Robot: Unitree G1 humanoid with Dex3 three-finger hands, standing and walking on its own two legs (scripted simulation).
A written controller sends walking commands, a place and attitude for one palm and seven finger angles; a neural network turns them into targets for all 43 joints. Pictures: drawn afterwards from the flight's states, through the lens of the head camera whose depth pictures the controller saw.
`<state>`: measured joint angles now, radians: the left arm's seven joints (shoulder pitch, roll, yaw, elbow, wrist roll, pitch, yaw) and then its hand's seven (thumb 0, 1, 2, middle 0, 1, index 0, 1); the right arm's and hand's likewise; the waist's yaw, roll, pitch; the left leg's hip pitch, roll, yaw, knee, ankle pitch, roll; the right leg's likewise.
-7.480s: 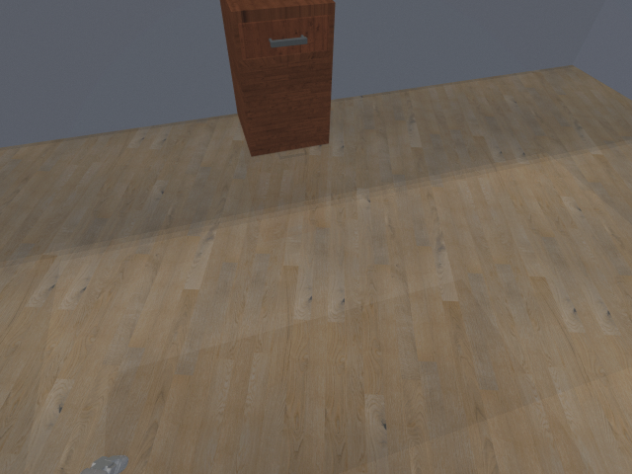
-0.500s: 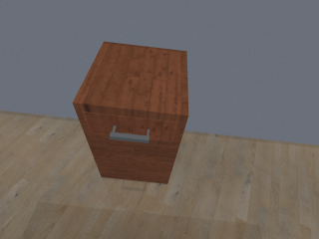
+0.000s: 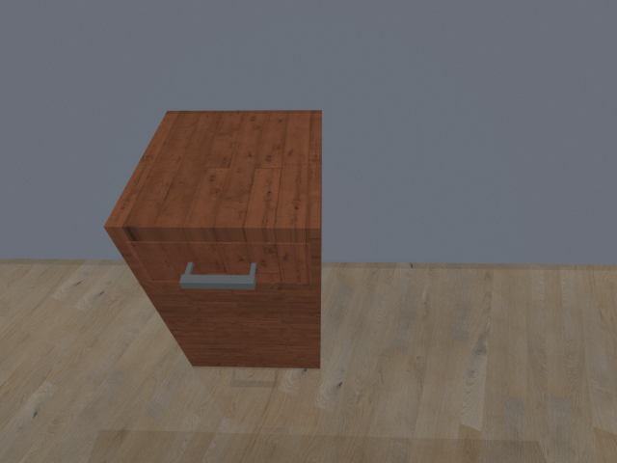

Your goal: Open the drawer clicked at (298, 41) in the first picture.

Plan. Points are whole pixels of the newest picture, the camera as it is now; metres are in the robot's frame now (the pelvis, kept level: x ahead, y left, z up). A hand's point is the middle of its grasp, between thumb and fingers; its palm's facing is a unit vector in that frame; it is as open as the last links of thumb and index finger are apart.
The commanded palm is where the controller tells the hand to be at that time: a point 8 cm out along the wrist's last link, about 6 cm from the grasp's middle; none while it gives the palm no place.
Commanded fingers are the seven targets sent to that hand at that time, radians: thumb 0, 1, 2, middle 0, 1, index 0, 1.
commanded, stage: come to a stop and stand still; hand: left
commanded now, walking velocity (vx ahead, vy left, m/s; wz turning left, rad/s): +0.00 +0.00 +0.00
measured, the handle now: (219, 274) +0.52 +0.22 -0.19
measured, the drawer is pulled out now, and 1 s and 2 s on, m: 0.00 0.00 0.00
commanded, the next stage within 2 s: look again from close up in 0.22 s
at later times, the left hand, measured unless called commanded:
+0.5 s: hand out of the picture -0.01 +0.17 -0.18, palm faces +0.02 -0.98 -0.18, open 7.3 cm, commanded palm none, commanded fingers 0.00 0.90 0.90 -0.20 -0.30 -0.20 -0.30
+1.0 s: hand out of the picture +0.01 +0.28 -0.17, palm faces -0.07 -0.97 -0.24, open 7.4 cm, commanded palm +0.09 +0.32 -0.07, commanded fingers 0.00 0.83 0.87 -0.20 -0.34 -0.20 -0.34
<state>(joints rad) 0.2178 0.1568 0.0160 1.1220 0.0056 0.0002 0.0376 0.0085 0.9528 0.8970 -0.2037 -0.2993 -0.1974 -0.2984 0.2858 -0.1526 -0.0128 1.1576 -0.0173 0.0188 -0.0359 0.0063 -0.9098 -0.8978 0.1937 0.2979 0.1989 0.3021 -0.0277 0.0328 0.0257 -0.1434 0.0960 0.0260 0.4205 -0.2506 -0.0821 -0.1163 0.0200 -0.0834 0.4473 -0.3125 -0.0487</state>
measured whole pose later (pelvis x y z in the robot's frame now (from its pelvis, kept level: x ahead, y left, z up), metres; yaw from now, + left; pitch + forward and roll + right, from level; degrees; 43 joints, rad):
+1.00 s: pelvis -0.02 +0.09 +0.00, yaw -2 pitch -1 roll -1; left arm 0.34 0.20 -0.01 0.88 0.07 0.07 0.05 0.00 0.91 0.90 -0.20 -0.30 -0.19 -0.30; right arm 0.29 -0.18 0.01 0.99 0.00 -0.01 -0.01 0.01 -0.92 -0.90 0.20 0.30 0.20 0.30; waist 0.00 -0.02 0.03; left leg -0.22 -0.02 0.05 0.50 -0.27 0.05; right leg -0.17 -0.09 -0.02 0.45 -0.26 0.06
